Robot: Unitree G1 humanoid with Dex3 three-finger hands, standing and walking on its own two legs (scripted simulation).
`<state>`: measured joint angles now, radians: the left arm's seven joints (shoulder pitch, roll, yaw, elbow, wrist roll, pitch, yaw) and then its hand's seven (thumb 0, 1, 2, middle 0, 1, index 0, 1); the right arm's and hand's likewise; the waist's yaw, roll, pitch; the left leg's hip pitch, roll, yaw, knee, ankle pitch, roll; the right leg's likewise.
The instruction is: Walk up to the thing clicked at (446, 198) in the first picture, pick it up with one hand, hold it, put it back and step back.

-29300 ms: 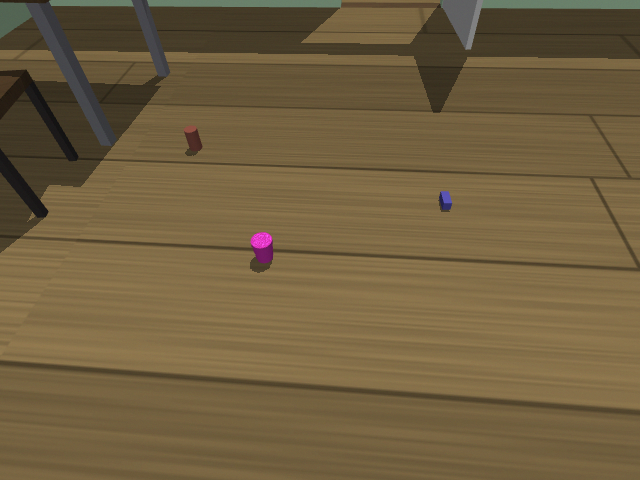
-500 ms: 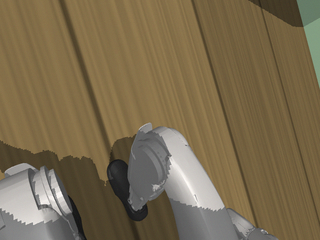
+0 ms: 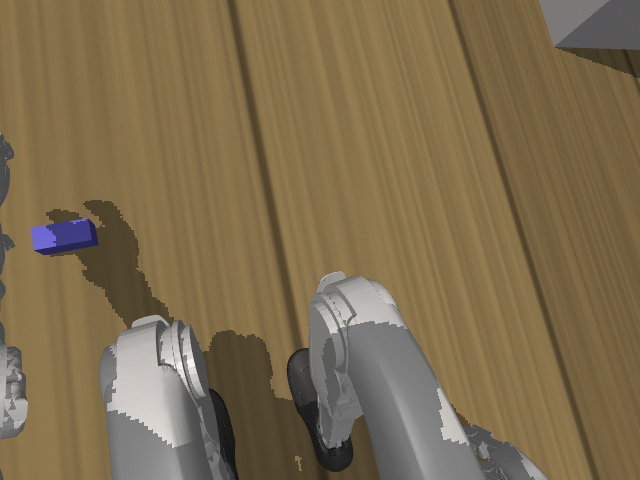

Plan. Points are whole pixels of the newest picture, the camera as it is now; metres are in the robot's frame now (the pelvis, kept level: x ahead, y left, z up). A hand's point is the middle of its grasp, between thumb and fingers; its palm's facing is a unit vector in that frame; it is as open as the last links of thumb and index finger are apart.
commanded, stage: withdraw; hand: left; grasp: from above
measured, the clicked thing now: (66, 236) +0.46 +0.31 -0.32
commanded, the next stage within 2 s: home in 0.38 s
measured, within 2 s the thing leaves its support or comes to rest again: neither
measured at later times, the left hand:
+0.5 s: hand (26, 237) +0.43 +0.31 -0.18, palm faces -0.43 -0.08 -0.90, open 11.6 cm
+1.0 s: hand out of the picture +0.36 +0.30 -0.04, palm faces -0.30 -0.57 -0.76, open 7.9 cm
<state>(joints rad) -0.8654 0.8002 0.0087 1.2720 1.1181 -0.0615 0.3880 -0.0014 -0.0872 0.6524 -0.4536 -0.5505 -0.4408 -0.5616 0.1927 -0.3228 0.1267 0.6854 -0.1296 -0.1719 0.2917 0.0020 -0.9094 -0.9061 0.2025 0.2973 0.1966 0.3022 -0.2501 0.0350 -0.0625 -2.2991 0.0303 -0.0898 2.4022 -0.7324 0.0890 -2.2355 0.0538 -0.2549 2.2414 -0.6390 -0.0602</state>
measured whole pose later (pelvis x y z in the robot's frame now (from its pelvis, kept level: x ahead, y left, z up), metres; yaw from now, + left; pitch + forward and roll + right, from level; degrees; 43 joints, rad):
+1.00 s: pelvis +0.00 +0.00 +0.09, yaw +7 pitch +36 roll -6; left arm -0.54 0.54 0.04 0.80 0.61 0.00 0.07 0.00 0.70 0.98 -0.24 -0.43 -0.23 -0.44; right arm 0.21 -0.30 0.01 0.65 -0.02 -0.04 0.13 0.00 -0.90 -0.90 0.20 0.30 0.20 0.30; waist -0.11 0.05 -0.17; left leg -2.02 -0.01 -0.01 2.07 -0.69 0.08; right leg -1.99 0.05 -0.14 1.99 -0.64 -0.05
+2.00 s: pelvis +0.08 +0.01 +0.38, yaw +13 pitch +10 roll -3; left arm 0.52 0.23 0.01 -0.10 -0.07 0.41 0.05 0.01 0.90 0.90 -0.20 -0.30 -0.20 -0.30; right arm 0.31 -0.23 0.05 0.49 0.03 -0.18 -0.18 0.01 -0.91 -0.90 0.20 0.30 0.20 0.30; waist -0.05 0.06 -0.19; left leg -0.66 -0.03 -0.05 0.97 -0.48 0.05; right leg -0.62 0.07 -0.05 0.89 -0.44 -0.04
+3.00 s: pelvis +0.08 +0.01 +0.38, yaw +13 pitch +10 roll -2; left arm 0.48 0.24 0.01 -0.06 -0.07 0.40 0.02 0.01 0.91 0.90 -0.20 -0.30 -0.20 -0.30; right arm 0.30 -0.23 0.05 0.53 0.02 -0.22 -0.18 0.01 -0.91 -0.90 0.20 0.30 0.20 0.30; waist -0.04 0.05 -0.16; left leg -0.65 -0.04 -0.05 0.96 -0.48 0.04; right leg -0.62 0.07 -0.05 0.90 -0.45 -0.05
